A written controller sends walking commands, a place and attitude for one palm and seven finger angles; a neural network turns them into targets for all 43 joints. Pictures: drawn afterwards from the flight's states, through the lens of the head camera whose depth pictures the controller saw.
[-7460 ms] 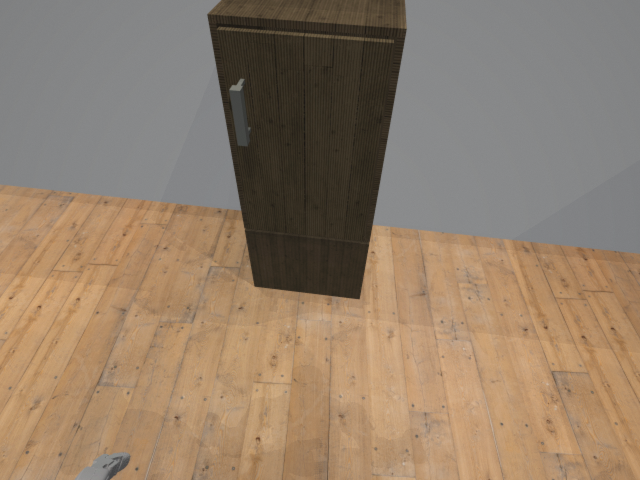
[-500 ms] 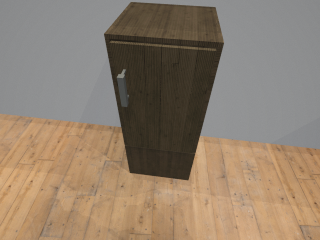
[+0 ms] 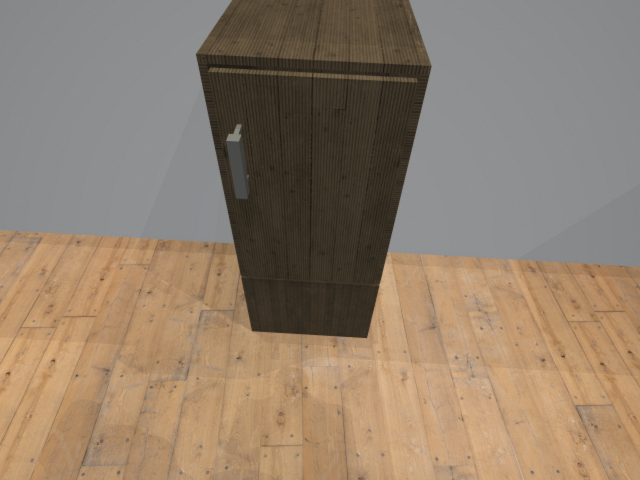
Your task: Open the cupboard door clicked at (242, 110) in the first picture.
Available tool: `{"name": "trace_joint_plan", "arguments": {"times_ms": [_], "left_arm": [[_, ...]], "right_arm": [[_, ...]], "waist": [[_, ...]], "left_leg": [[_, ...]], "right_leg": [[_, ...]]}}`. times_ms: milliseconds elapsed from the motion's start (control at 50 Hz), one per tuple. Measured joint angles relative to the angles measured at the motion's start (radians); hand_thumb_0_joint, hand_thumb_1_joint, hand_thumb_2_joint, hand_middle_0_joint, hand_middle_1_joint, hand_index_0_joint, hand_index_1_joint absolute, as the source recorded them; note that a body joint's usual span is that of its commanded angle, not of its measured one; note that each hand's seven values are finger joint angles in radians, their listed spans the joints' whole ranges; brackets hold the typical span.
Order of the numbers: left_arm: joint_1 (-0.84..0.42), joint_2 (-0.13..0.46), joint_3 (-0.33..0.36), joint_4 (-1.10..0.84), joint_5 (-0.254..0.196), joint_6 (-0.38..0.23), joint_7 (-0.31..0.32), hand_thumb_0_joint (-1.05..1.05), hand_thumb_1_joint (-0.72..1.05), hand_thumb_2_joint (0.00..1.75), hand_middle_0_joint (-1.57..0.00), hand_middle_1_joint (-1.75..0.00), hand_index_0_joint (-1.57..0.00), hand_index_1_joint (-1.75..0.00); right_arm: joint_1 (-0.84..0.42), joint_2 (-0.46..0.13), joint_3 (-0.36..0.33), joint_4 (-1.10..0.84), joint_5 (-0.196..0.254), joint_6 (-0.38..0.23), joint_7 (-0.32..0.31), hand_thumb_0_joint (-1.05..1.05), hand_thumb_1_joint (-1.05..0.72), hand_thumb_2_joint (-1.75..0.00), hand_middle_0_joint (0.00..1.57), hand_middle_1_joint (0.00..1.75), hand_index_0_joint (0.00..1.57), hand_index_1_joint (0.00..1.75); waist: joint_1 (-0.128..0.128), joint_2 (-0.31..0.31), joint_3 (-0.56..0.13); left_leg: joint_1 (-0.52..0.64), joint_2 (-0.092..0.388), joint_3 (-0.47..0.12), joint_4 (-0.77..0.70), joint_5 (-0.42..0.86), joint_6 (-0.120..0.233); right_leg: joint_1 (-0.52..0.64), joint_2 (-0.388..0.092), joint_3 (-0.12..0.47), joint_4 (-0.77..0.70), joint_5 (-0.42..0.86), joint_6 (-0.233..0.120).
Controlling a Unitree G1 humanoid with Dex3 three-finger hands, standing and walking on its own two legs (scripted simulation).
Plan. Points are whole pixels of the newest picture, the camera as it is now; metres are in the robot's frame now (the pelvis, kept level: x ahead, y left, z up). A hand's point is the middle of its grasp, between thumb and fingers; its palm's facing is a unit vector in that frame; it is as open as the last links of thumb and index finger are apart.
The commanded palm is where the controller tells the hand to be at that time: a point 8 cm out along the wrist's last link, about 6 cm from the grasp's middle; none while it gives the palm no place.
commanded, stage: come to a stop and stand still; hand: left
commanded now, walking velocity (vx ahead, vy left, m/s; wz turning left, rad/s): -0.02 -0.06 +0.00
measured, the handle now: (240, 161) +0.69 +0.19 +0.01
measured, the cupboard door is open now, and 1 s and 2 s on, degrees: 0 0 0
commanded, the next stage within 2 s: look again from close up in 0.36 s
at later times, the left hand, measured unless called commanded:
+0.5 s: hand out of the picture -0.03 +0.12 -0.17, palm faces +0.05 -0.99 -0.14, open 7.4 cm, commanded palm none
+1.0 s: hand out of the picture -0.02 +0.15 -0.17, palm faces +0.04 -0.98 -0.18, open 7.4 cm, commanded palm none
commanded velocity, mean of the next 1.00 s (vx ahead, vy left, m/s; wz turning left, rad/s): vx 0.00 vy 0.00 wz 0.00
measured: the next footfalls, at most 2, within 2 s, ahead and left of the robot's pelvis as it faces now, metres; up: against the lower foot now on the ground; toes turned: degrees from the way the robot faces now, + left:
right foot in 1.90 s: +0.30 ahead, -0.07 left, +0.00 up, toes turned -6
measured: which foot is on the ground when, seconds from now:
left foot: down 0.00-1.00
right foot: down 0.00-1.00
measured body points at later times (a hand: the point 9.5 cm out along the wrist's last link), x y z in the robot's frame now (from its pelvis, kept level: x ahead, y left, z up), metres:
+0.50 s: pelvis +0.00 -0.02 +0.01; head +0.00 -0.02 +0.45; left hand -0.03 +0.18 -0.16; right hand -0.01 -0.24 -0.16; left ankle -0.02 +0.08 -0.74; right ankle +0.00 -0.13 -0.74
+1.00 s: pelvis -0.01 -0.02 +0.01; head -0.01 -0.02 +0.46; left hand -0.02 +0.20 -0.15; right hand -0.03 -0.23 -0.16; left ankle -0.02 +0.08 -0.74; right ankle +0.00 -0.13 -0.74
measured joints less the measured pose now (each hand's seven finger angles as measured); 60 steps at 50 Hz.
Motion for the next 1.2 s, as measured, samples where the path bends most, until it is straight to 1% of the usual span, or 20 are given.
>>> {"name": "trace_joint_plan", "arguments": {"times_ms": [40,80,160,360,520,640,820,1120,1200], "left_arm": [[-0.006,-0.009,-0.006,0.005,0.001,0.002,0.001,0.01,0.91,0.90,-0.20,-0.29,-0.19,-0.30],[-0.006,-0.010,-0.007,0.010,0.002,0.005,0.002,0.01,0.93,0.90,-0.20,-0.29,-0.20,-0.30],[0.002,-0.016,-0.010,0.022,0.001,0.004,0.003,0.01,0.94,0.90,-0.20,-0.29,-0.20,-0.30],[0.043,-0.048,-0.033,0.064,-0.003,-0.015,0.004,0.01,0.92,0.90,-0.20,-0.29,-0.20,-0.30],[0.050,-0.064,-0.043,0.085,-0.002,-0.022,0.004,0.01,0.91,0.90,-0.20,-0.29,-0.20,-0.30],[0.047,-0.059,-0.042,0.087,-0.002,-0.025,0.005,0.01,0.91,0.90,-0.20,-0.29,-0.20,-0.30],[0.033,-0.040,-0.036,0.079,-0.003,-0.029,0.006,0.01,0.91,0.90,-0.20,-0.29,-0.20,-0.30],[0.017,-0.026,-0.032,0.074,-0.001,-0.025,0.005,0.01,0.91,0.90,-0.20,-0.29,-0.20,-0.30],[0.030,-0.027,-0.027,0.072,0.004,-0.018,0.000,0.01,0.91,0.90,-0.20,-0.29,-0.20,-0.30]], "right_arm": [[-0.005,0.006,0.001,0.001,0.002,-0.006,-0.001,0.01,-0.90,-0.90,0.20,0.30,0.20,0.30],[-0.007,0.011,0.002,0.007,0.003,-0.007,-0.001,0.01,-0.90,-0.90,0.20,0.30,0.20,0.30],[-0.013,0.006,0.001,0.025,0.006,-0.001,-0.001,0.01,-0.90,-0.90,0.20,0.30,0.20,0.30],[-0.062,-0.033,0.000,0.038,0.012,0.001,0.002,0.01,-0.91,-0.90,0.20,0.30,0.19,0.30],[-0.093,-0.039,0.005,0.040,0.013,-0.002,0.001,0.01,-0.91,-0.90,0.19,0.30,0.19,0.30],[-0.095,-0.042,0.006,0.044,0.012,0.001,0.003,0.01,-0.92,-0.90,0.20,0.30,0.19,0.30],[-0.076,-0.033,0.011,0.051,0.011,-0.002,0.007,0.01,-0.91,-0.90,0.20,0.30,0.19,0.30],[-0.056,-0.034,0.012,0.055,0.009,-0.004,0.009,0.01,-0.91,-0.90,0.20,0.30,0.19,0.30],[-0.042,-0.037,0.008,0.053,0.003,0.000,0.012,0.01,-0.91,-0.90,0.20,0.30,0.19,0.30]], "waist": [[-0.012,0.009,0.018],[-0.015,0.010,0.027],[-0.007,0.012,0.031],[0.009,0.011,0.034],[0.018,0.005,0.032],[0.019,0.007,0.027],[0.015,0.007,0.028],[0.012,0.004,0.029],[0.015,0.000,0.017]], "left_leg": [[0.006,0.003,-0.002,-0.007,0.006,-0.003],[0.011,0.005,-0.002,-0.009,0.009,-0.006],[0.023,0.011,-0.004,-0.013,0.009,-0.014],[0.034,0.024,-0.010,-0.040,0.027,-0.031],[0.041,0.029,-0.017,-0.064,0.044,-0.038],[0.042,0.031,-0.020,-0.072,0.051,-0.040],[0.039,0.029,-0.021,-0.079,0.059,-0.039],[0.035,0.016,-0.015,-0.082,0.064,-0.027],[0.030,0.011,-0.012,-0.065,0.050,-0.022]], "right_leg": [[0.002,0.003,-0.002,-0.001,0.010,-0.002],[0.004,0.005,-0.002,0.006,0.009,-0.005],[0.014,0.011,-0.005,0.005,0.006,-0.013],[0.028,0.025,-0.011,-0.027,0.024,-0.028],[0.039,0.031,-0.018,-0.055,0.041,-0.034],[0.043,0.033,-0.021,-0.068,0.050,-0.036],[0.042,0.031,-0.022,-0.078,0.059,-0.035],[0.033,0.019,-0.015,-0.071,0.061,-0.024],[0.021,0.013,-0.012,-0.041,0.040,-0.023]]}}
